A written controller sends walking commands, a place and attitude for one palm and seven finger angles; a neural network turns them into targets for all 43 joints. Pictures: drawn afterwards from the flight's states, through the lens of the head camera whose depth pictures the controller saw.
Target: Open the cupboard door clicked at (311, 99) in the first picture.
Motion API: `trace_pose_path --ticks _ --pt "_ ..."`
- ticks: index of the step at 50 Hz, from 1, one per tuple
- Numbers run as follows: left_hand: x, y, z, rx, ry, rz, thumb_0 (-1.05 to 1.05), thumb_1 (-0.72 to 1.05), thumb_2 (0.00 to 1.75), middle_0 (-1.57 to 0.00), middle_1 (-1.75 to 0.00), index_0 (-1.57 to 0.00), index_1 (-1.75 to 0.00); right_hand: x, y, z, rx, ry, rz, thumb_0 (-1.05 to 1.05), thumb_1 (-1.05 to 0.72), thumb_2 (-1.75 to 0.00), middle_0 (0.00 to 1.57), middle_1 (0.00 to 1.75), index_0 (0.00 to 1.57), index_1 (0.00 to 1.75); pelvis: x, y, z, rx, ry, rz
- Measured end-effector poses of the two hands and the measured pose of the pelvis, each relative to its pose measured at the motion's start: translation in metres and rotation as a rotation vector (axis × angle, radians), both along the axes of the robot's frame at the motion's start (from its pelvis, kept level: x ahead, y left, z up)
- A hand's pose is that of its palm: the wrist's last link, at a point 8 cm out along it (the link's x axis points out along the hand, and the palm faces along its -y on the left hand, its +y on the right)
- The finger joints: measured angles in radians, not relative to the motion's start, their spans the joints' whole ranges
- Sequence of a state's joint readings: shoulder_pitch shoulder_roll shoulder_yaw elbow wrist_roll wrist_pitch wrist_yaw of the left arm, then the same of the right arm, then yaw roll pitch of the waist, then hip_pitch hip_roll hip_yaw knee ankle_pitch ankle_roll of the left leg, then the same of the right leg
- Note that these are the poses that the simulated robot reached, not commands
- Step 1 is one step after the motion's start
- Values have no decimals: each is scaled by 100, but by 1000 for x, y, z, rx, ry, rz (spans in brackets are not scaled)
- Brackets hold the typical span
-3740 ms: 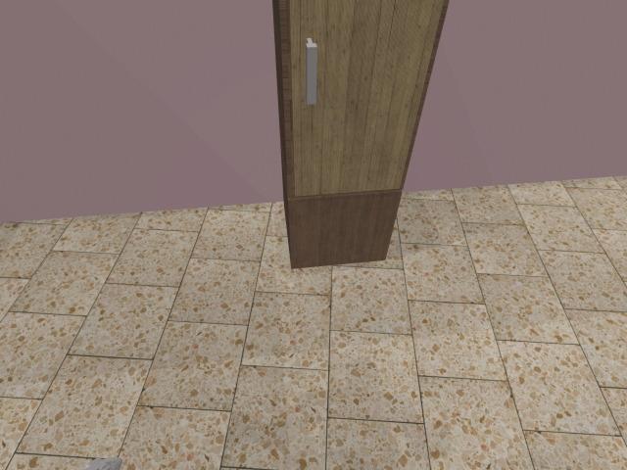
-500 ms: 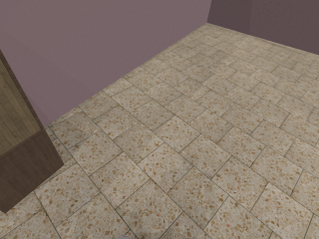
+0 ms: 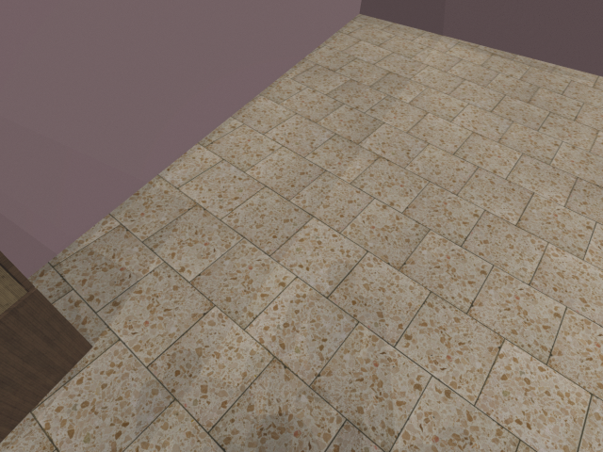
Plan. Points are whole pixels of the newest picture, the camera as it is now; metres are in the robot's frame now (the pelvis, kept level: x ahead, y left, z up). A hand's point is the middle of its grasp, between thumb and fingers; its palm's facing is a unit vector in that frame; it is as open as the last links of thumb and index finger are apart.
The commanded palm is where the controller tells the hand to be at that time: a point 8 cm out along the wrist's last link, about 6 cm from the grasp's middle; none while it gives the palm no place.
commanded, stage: turn to face it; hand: left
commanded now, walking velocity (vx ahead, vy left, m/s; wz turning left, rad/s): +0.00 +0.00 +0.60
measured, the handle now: out of the picture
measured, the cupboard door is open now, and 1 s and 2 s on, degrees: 0 0 0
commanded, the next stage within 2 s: take the last steps up to it in 1.66 s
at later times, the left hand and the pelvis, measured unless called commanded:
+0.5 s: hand out of the picture +0.01 +0.25 -0.20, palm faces +0.34 -0.91 -0.24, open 7.3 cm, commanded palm none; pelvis +0.02 +0.02 -0.03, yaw +18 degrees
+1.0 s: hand out of the picture +0.01 +0.20 -0.15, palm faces +0.59 -0.75 -0.30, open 7.4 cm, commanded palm none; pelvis +0.05 -0.02 -0.01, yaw +37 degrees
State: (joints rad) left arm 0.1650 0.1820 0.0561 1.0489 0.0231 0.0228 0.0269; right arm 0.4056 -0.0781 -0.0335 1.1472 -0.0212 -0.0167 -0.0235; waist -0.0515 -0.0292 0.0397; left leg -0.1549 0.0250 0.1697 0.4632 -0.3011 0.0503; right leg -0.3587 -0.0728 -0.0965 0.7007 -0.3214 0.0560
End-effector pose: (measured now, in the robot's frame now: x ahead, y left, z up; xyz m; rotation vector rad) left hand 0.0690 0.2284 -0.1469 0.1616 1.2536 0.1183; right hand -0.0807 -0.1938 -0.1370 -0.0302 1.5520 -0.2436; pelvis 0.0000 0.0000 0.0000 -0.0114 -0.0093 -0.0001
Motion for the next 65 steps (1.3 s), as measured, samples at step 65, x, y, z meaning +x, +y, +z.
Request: trace_pose_path --ticks 65 --pt "-203 -39 1 45 50 897 1 90 90 -21 -31 -20 -30 371 84 3 26 -344 1039 1 -91 -90 19 30 20 30 32 2 -11 20 23 860"
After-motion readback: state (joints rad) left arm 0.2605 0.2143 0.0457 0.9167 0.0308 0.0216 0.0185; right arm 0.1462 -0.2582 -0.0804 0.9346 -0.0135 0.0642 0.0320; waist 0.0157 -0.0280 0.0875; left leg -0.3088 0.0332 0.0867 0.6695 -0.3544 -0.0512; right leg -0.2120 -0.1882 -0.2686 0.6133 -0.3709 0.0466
